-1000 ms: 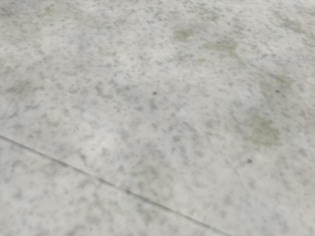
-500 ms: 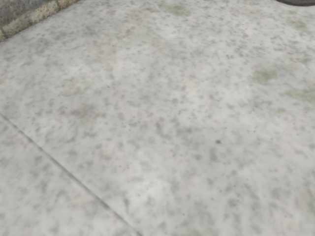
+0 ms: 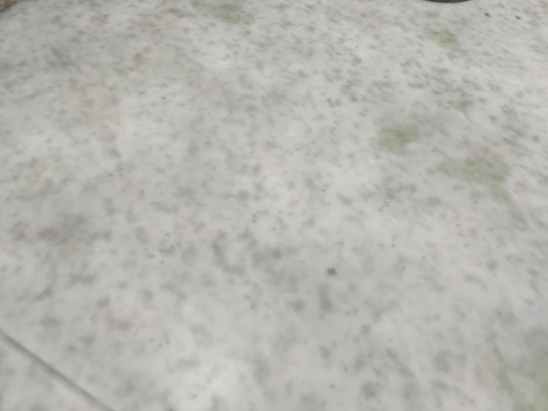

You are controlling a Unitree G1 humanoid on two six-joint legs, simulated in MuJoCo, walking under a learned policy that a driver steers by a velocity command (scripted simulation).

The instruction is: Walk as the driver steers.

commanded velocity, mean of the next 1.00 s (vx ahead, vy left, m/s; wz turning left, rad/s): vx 0.39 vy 0.00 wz -0.56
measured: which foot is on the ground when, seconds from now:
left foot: down 0.00-0.24, up 0.26-0.66, down 0.68-1.00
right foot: up 0.00-0.22, down 0.24-0.70, up 0.72-1.00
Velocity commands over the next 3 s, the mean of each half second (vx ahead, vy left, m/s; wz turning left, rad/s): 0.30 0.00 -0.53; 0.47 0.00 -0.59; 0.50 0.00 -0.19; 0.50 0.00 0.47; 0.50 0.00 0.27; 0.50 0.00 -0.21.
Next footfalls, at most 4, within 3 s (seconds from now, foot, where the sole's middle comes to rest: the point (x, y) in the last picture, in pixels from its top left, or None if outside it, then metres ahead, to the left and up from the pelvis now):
0.24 right None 0.05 -0.12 -0.78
0.68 left None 0.40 -0.02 -0.78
1.20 right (424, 393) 0.50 -0.36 -0.78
1.76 left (426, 275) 0.83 -0.42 -0.78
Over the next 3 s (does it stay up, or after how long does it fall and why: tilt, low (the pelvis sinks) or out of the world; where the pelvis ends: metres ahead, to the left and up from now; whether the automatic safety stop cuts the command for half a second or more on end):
stays up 1.30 -0.63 0.00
